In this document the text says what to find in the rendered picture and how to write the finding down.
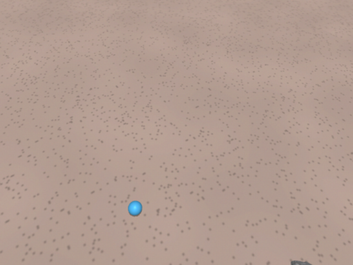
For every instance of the ball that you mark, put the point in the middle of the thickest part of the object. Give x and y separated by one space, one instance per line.
135 208

